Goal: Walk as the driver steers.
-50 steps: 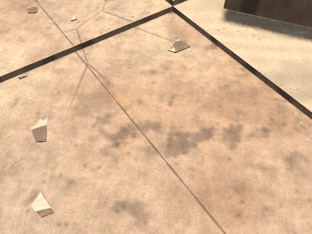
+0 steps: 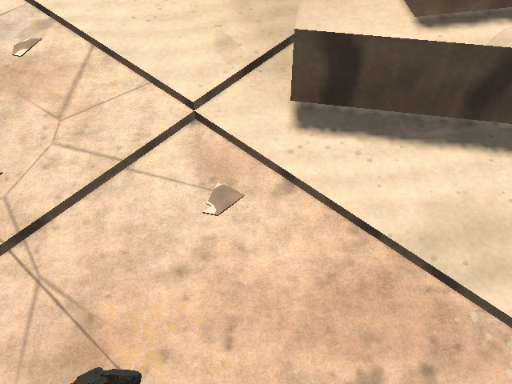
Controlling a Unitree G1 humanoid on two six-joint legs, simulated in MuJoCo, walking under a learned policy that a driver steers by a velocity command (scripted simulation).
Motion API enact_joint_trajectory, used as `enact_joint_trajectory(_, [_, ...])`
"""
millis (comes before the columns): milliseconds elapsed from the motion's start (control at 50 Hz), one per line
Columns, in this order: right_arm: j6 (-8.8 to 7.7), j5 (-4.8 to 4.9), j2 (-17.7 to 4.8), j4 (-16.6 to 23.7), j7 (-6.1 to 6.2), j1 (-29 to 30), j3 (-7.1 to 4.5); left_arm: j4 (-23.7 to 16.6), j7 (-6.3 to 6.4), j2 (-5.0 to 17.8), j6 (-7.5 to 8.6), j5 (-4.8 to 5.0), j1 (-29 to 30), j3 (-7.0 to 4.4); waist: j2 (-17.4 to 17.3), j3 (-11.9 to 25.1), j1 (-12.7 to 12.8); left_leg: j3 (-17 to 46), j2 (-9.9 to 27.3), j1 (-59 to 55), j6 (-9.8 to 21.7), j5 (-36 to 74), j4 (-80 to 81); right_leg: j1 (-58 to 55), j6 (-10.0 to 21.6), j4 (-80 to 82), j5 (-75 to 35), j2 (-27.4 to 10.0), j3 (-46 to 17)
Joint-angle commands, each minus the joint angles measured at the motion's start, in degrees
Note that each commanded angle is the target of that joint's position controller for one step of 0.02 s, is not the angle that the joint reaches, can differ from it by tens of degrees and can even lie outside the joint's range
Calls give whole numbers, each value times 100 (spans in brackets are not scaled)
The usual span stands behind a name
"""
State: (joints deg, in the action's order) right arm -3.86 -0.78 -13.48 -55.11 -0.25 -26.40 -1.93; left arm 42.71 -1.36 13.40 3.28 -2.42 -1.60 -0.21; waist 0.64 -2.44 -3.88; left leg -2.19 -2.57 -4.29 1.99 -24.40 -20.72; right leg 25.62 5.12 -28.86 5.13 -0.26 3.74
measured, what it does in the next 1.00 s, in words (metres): walks ahead, turning left: left foot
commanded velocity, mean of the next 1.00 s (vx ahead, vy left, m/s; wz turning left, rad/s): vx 0.45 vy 0.00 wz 0.28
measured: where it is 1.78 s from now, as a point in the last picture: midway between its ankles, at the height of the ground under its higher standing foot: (224, 328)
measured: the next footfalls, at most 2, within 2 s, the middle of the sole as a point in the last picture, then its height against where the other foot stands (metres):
left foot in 0.56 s outside the picture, level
right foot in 1.04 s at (247, 288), level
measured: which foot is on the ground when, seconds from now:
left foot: down 0.00-0.02, up 0.04-0.54, down 0.56-1.00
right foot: down 0.00-0.58, up 0.60-1.00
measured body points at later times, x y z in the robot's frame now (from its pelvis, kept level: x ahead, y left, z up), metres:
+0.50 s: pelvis +0.26 +0.00 +0.01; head +0.29 +0.00 +0.45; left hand +0.19 +0.24 -0.14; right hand +0.46 -0.21 -0.11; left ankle +0.40 +0.11 -0.70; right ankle +0.12 -0.09 -0.72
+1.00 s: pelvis +0.52 +0.05 +0.01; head +0.55 +0.07 +0.46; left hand +0.61 +0.33 -0.10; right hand +0.61 -0.21 -0.12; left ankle +0.41 +0.09 -0.72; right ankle +0.69 -0.01 -0.70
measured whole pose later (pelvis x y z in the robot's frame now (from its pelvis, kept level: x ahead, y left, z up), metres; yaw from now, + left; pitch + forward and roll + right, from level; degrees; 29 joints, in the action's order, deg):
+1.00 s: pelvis +0.52 +0.05 +0.01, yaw +20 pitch +1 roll +1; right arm -2.1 -0.8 -14.6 -52.7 0.7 -20.5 -3.2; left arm 46.2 -0.1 13.9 2.5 -1.5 -4.7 -0.9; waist 2.3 -3.8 -3.9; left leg 5.6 -8.5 1.3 5.9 -18.3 -20.0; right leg 30.5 0.4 -34.8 3.5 -1.7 0.4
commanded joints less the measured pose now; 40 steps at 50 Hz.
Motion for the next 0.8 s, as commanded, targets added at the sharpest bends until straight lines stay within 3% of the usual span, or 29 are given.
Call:
enact_joint_trajectory(20, [-54, 197, -202, 548, -5, -405, 1, 392, 177, 1664, 85, -200, -2654, -539, 1266, 1936, 1036, -267, 88, 3177, 154, 1165, -4464, -4421, 1150, 693, 1279, -2227, -3361])
enact_joint_trajectory(40, [-22, 17, -768, 436, 31, -253, -155, 410, 135, 1452, 9, 73, -2444, -518, 855, 1854, 1003, 420, -57, 3832, 236, -503, -5088, -4121, 1253, 1272, 1285, -2343, -4332])
enact_joint_trajectory(60, [-12, -17, -807, 530, 16, 167, -194, 380, 119, 1164, -10, 159, -1873, -445, 491, 907, 740, 568, 291, 4103, 282, -54, -5155, -3345, 1097, 1324, 1382, -2080, -3340])
enact_joint_trajectory(80, [-40, -11, -673, 578, -27, 426, -147, 348, 91, 831, 25, 153, -1519, -365, 256, 440, 623, 543, 502, 3999, 275, 352, -4836, -2619, 957, 1560, 1007, -1808, -2689])
enact_joint_trajectory(100, [-6, -18, -573, 558, -52, 497, -138, 374, 91, 672, 65, 145, -1357, -320, 298, 204, 462, 492, 666, 3769, 247, 560, -4497, -2160, 748, 1753, 714, -1509, -2175])
enact_joint_trajectory(120, [67, -101, -526, 514, -80, 410, -125, 450, 106, 561, 102, 167, -1308, -286, 413, 100, 311, 454, 759, 3497, 172, 677, -4273, -1796, 612, 1894, 361, -1291, -1803])
enact_joint_trajectory(180, [196, -140, -407, 484, -167, 489, -109, 663, 100, 642, 234, 197, -1585, -314, 310, 123, 209, 298, 806, 3457, 20, 1037, -4077, -1675, 677, 2122, -409, -1132, -1329])
enact_joint_trajectory(260, [239, -80, -396, 712, -196, 1353, -102, 895, 107, 664, 254, 175, -1958, -331, 230, -176, 379, 311, 883, 4225, -104, 1824, -3416, -1962, 617, 2391, -555, -1064, -802])
enact_joint_trajectory(320, [211, -41, -314, 862, -208, 1864, -62, 1016, 125, 631, 273, 162, -2120, -308, 226, -283, 490, 316, 720, 4250, -71, 2364, -2657, -2116, 467, 2402, -869, -1013, -354])
enact_joint_trajectory(420, [170, -87, -238, 1149, -241, 2633, 18, 1266, 229, 604, 274, 129, -2487, -271, 209, -427, 701, -142, 570, 4170, 164, 2522, -1662, -2839, 353, 2195, -1807, -1203, 141])
enact_joint_trajectory(480, [148, -108, -295, 1204, -236, 2561, -11, 1341, 303, 746, 226, 99, -2439, -291, 307, -281, 560, -443, 286, 3774, 454, 1842, -1336, -3356, 253, 1461, -3586, -1330, 402])
enact_joint_trajectory(520, [137, -130, -441, 1026, -191, 1879, -96, 1340, 336, 907, 157, 68, -2337, -330, 458, 186, 247, -673, -126, 2948, 727, 1245, -1249, -3504, 191, 208, -5194, -1354, 588])
enact_joint_trajectory(540, [101, -161, -573, 804, -170, 1141, -181, 1310, 339, 973, 106, 76, -2295, -346, 416, 601, -58, -633, -286, 2038, 897, 1299, -923, -3223, 123, -877, -5024, -1306, 704])
enact_joint_trajectory(560, [81, -247, -939, 548, -114, 185, -338, 1157, 331, 957, 107, 107, -2165, -329, 127, 1123, -499, 190, 222, 556, 1232, 1187, -698, -2098, -14, -2404, -3672, -1170, 762])
enact_joint_trajectory(580, [128, -231, -1639, 593, -32, -66, -558, 794, 198, 417, 164, 234, -2437, -221, -1277, 1782, -279, 3157, 1995, -1355, 2218, 1224, -492, 407, -346, -4826, 647, -98, 793])
enact_joint_trajectory(600, [198, 10, -1536, 582, -52, 72, -539, 667, 177, 810, 229, 146, -1862, -326, -725, 1929, -308, 4467, 2240, -1483, 2356, 1553, 252, 1310, -339, -5521, 2280, 283, -429])
enact_joint_trajectory(620, [220, 56, -1435, 589, -25, 465, -518, 472, 142, 740, 300, 159, -1428, -302, -429, 1032, -153, 3462, 2072, -795, 2145, 1795, 351, 1719, -296, -5279, 1746, -136, -675])
enact_joint_trajectory(640, [214, 44, -1097, 607, -18, 727, -444, 457, 137, 701, 349, 177, -1380, -279, -34, 565, 46, 2924, 1871, -40, 1899, 2275, 491, 1504, -310, -4753, 1378, -343, -624])
enact_joint_trajectory(660, [196, 43, -913, 620, 1, 932, -394, 480, 144, 661, 303, 131, -1384, -290, 126, 221, 274, 2472, 1583, 598, 1680, 2744, 600, 1201, -366, -4317, 1323, -474, -614])
enact_joint_trajectory(680, [168, 78, -770, 616, 23, 1066, -346, 462, 145, 616, 184, 34, -1476, -279, 45, 158, 466, 2117, 1327, 1047, 1549, 3015, 700, 835, -466, -3990, 1309, -553, -620])
enact_joint_trajectory(720, [65, 98, -811, 616, 12, 1012, -340, 439, 107, 506, -21, -51, -1549, -266, -88, 239, 574, 1836, 1093, 1353, 1515, 3322, 778, 559, -622, -3586, 1302, -552, -529])
enact_joint_trajectory(760, [24, 89, -992, 592, 5, 859, -387, 304, 76, 464, -107, -46, -1283, -257, -182, 175, 548, 1713, 943, 1531, 1487, 3224, 899, 664, -754, -3114, 995, -554, -418])
enact_joint_trajectory(800, [24, 71, -993, 555, 8, 692, -376, 169, 81, 461, -121, -10, -890, -252, -239, -11, 452, 1489, 873, 1523, 1329, 4286, 831, 818, -843, -2523, 546, -524, -298])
